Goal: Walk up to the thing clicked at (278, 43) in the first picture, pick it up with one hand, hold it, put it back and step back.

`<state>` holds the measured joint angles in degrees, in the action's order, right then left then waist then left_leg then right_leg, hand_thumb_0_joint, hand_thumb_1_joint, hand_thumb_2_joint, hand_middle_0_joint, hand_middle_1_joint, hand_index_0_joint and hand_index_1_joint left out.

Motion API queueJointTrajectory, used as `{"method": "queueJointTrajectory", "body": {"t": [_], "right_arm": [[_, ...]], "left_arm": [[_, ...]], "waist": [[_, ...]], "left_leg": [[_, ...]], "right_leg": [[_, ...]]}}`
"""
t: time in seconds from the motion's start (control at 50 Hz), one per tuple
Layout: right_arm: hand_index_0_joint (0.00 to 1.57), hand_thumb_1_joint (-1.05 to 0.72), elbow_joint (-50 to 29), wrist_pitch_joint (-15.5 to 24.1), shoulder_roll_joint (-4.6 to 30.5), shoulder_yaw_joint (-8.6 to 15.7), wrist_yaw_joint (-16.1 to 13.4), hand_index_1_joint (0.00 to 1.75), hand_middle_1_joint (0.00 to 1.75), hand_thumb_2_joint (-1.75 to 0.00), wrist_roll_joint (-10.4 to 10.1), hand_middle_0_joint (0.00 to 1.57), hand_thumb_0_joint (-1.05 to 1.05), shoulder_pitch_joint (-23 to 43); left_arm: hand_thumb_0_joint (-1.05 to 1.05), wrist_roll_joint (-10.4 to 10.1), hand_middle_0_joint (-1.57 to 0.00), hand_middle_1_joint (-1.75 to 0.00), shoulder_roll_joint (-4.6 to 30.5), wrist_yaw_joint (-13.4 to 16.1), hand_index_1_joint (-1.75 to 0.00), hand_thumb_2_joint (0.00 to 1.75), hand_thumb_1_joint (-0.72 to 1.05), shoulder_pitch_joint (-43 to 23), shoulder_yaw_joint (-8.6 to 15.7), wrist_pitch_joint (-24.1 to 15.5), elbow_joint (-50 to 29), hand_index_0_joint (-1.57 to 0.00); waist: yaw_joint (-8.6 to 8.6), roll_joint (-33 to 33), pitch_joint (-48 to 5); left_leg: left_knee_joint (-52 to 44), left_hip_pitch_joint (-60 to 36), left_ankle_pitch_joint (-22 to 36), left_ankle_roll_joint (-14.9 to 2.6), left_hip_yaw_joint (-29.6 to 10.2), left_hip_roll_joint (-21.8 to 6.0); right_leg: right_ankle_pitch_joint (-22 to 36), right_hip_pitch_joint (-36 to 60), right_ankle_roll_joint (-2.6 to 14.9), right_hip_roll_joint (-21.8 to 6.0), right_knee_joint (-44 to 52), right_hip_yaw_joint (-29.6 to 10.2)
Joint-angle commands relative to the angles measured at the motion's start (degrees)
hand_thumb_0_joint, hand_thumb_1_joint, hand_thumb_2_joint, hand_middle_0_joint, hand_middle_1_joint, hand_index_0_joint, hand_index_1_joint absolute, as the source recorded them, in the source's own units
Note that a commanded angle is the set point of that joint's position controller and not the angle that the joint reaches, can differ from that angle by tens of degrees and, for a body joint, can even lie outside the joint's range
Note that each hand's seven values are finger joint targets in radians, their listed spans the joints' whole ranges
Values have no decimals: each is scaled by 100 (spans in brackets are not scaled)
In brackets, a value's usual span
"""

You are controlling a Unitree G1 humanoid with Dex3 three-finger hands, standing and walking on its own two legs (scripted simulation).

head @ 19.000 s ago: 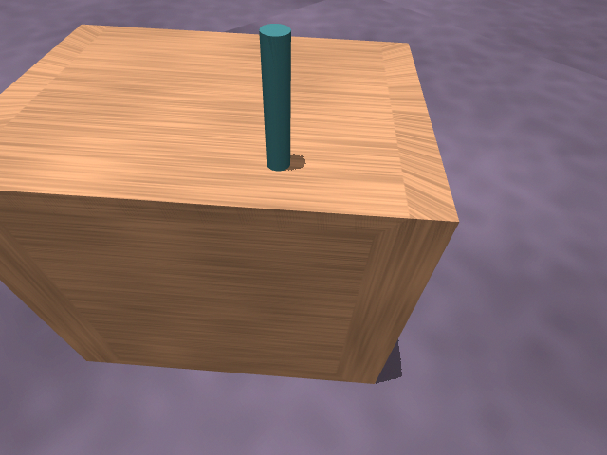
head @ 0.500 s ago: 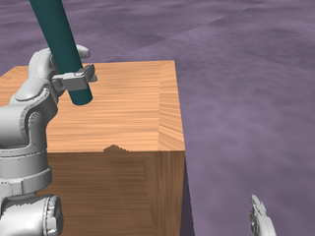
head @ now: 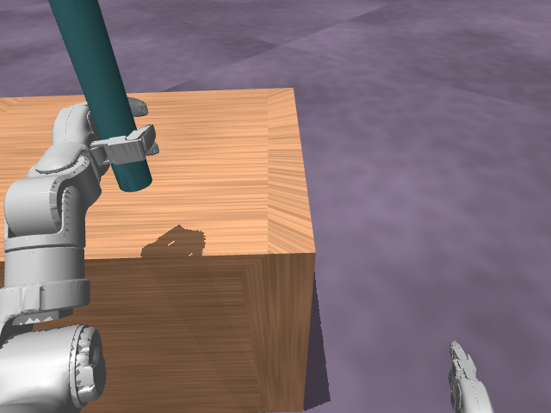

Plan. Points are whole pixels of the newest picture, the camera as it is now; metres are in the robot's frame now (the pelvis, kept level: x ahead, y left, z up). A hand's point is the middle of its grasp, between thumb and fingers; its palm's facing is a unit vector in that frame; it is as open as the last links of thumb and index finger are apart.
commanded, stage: crouch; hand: left
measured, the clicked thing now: (107, 99) +0.39 +0.20 +0.31
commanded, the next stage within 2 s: lower in 1.08 s
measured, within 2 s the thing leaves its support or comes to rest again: rests again in 1.96 s
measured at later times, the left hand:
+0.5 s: hand (128, 149) +0.42 +0.22 +0.22, palm faces +0.25 -0.97 +0.01, open 5.8 cm
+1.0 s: hand (129, 157) +0.45 +0.24 +0.19, palm faces +0.28 -0.96 -0.01, open 5.8 cm
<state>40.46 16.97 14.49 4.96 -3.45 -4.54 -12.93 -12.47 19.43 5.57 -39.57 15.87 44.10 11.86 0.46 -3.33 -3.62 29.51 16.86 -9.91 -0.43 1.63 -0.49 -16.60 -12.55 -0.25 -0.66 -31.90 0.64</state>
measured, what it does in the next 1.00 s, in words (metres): stands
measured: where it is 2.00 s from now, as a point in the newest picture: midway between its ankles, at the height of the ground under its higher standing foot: outside the picture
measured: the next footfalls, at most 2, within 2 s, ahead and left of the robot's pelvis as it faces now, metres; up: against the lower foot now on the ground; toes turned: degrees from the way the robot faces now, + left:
none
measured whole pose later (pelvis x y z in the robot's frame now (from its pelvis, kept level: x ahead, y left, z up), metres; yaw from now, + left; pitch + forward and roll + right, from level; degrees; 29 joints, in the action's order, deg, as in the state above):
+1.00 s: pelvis +0.03 +0.01 +0.00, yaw -1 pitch +2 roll -1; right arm 40.4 17.7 12.7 2.2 -3.8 -1.9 -13.2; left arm -9.3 21.7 0.6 -35.5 19.1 14.3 30.6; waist -1.0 -2.2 -3.4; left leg 30.8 20.2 -12.9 -0.9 2.2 -1.1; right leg -17.2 -14.4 -0.8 -0.2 -29.3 0.1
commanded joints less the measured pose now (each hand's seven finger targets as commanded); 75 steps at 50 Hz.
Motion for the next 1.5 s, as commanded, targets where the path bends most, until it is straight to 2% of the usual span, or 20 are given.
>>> {"method": "queueJointTrajectory", "body": {"t": [0.0, 0.14, 0.18, 0.3, 0.56, 0.7, 0.74, 0.76, 0.8, 0.98, 1.02, 1.04, 1.06, 1.08, 1.18, 1.24, 1.26, 1.34, 1.4, 1.48], "right_arm": [[5, 55, -800, 488, 783, 278, -220, 5, 5, -5, 72, 5, 0, 853], [5, 53, -757, 655, 680, 82, -412, 5, 5, -6, 190, 5, 0, 1166], [5, 54, -598, 652, 512, -47, -433, 5, 5, -6, 220, 5, 0, 1258], [5, 55, -514, 585, 638, 84, -431, 5, 5, -5, 232, 5, 0, 595], [5, 54, -835, 611, 556, 21, -252, 5, 5, -6, 226, 5, 0, 738], [5, 54, -732, 546, 520, -9, -221, 5, 5, -6, 250, 5, 0, 683], [5, 54, -659, 508, 542, 31, -196, 5, 5, -5, 260, 5, 0, 548], [5, 54, -801, 511, 477, -60, -163, 5, 5, -5, 247, 5, 0, 580], [5, 54, -759, 450, 610, 87, -154, 5, 5, -5, 259, 5, 0, 416], [5, 54, -923, 394, 481, -109, -95, 5, 5, -5, 253, 5, 0, 594], [5, 54, -910, 383, 672, 52, -138, 5, 5, -6, 267, 5, 0, 652], [5, 53, -829, 340, 600, -4, -146, 5, 5, -6, 260, 5, 0, 595], [5, 54, -888, 350, 443, -191, -124, 5, 5, -6, 265, 5, 0, 735], [5, 54, -735, 319, 522, -63, -141, 5, 5, -6, 254, 5, 0, 652], [5, 53, -675, 221, 599, 20, -140, 5, 5, -6, 272, 5, 0, 466], [5, 54, -421, 163, 297, -211, -58, 5, 5, -5, 253, 5, 0, 506], [5, 54, -592, 154, 452, -122, -46, 5, 5, -6, 253, 5, 0, 639], [5, 55, -673, 29, 483, -135, 2, 5, 5, -5, 262, 5, 0, 470], [5, 54, -721, -18, 908, 213, -57, 5, 5, -5, 277, 5, 0, 573], [5, 53, -1035, -48, 616, -63, -85, 5, 5, -6, 277, 5, 0, 871]], "left_arm": [[0, 54, -143, -145, 1685, -81, -146, 133, 58, -3703, 499, -1347, -1805, -143], [0, 19, -144, -148, 1727, -195, -148, 137, 57, -3394, 652, -2017, -1509, -144], [0, 79, -144, -148, 1554, -230, -149, 136, 55, -3165, 481, -2056, -1095, -144], [0, 61, -143, -148, 1492, -382, -148, 135, 55, -2600, 540, -2170, -210, -144], [0, 216, -139, -144, 1669, -401, -145, 133, 52, -3207, 484, -2940, -808, -140], [0, 190, -143, -150, 1565, -421, -150, 138, 52, -2753, 528, -3147, 68, -144], [0, 212, -144, -150, 1777, -422, -151, 139, 52, -2770, 666, -3187, 26, -145], [0, 229, -144, -150, 1536, -446, -150, 139, 54, -2472, 537, -3174, 468, -145], [0, 241, -143, -150, 1733, -446, -150, 139, 54, -2740, 614, -3270, 161, -144], [0, 230, -141, -149, 1911, -479, -149, 139, 54, -2940, 722, -3734, 107, -143], [0, 239, -141, -149, 1986, -475, -149, 139, 53, -3126, 686, -3847, -103, -142], [0, 266, -142, -150, 1990, -469, -151, 140, 50, -2998, 689, -3856, 88, -144], [0, 275, -141, -150, 1588, -504, -150, 140, 54, -2732, 436, -3833, 482, -143], [0, 269, -142, -151, 1901, -499, -151, 142, 55, -2921, 607, -3901, 91, -144], [0, 292, -144, -151, 1980, -525, -151, 138, 57, -2915, 636, -3959, 405, -145], [0, 234, -145, -151, 1677, -575, -151, 138, 56, -2294, 629, -3951, 1151, -146], [0, 207, -145, -152, 1515, -596, -152, 138, 53, -1877, 603, -3950, 1645, -146], [0, 288, -144, -151, 1824, -610, -151, 139, 59, -2337, 642, -4252, 1371, -146], [0, 255, -141, -149, 2133, -578, -148, 135, 59, -2725, 800, -4547, 1003, -143], [0, 261, -139, -148, 2110, -549, -148, 136, 58, -3112, 728, -4952, 515, -141]], "waist": [[-34, -96, -1644], [36, -173, -2090], [21, -157, -1869], [-76, 264, -1498], [-85, -217, -1904], [-125, 27, -1716], [-121, -60, -1758], [-110, 30, -1562], [-183, -25, -1755], [-162, -78, -1980], [-189, -126, -2135], [-194, -98, -2102], [-201, 21, -1895], [-189, -224, -2018], [-250, -267, -1992], [-213, 38, -1377], [-250, 286, -1380], [-260, -16, -1576], [-327, -36, -2014], [-275, -160, -2500]], "left_leg": [[-214, -1389, 63, -23, -83, 31], [-112, -1382, 111, 8, -132, -11], [-113, -1255, 147, -11, -94, 17], [-149, -1031, 337, -68, -27, 14], [-25, -1519, 1015, -51, -108, -20], [-63, -1322, 947, -55, -120, -43], [-76, -1279, 906, -62, -92, -27], [-125, -1161, 821, -41, -98, -52], [-140, -1289, 840, -48, -103, -59], [-60, -1363, 1020, -78, -86, -49], [-24, -1444, 1206, -93, -85, -41], [-18, -1435, 1207, -97, -84, -39], [-21, -1370, 1176, -95, -88, -48], [-36, -1423, 1168, -90, -76, -31], [-14, -1531, 1506, -61, -123, -82], [-52, -991, 1278, -125, -66, -46], [-60, -927, 1195, -146, -62, -49], [-83, -1055, 1037, -113, -64, -58], [-14, -1265, 1121, -115, -84, -61], [141, -1454, 1405, -123, -123, -70]], "right_leg": [[446, -751, 64, 69, 651, 118], [492, -535, 55, 128, 642, 142], [576, -583, 45, 128, 645, 119], [831, -580, 17, 161, 673, 119], [1274, -606, 46, 123, 565, 126], [1250, -510, 49, 150, 636, 149], [1261, -495, 50, 143, 646, 134], [1178, -533, 65, 173, 654, 163], [1201, -519, 62, 171, 692, 155], [1368, -455, 36, 139, 694, 100], [1552, -370, 24, 115, 682, 78], [1571, -381, 17, 115, 681, 80], [1524, -447, 20, 133, 681, 102], [1522, -451, 29, 114, 688, 76], [1710, -470, 54, 151, 690, 133], [1668, -481, 10, 138, 719, 119], [1623, -471, 0, 148, 717, 114], [1417, -658, 37, 152, 719, 117], [1535, -605, 16, 132, 677, 80], [1722, -511, 3, 131, 584, 71]]}}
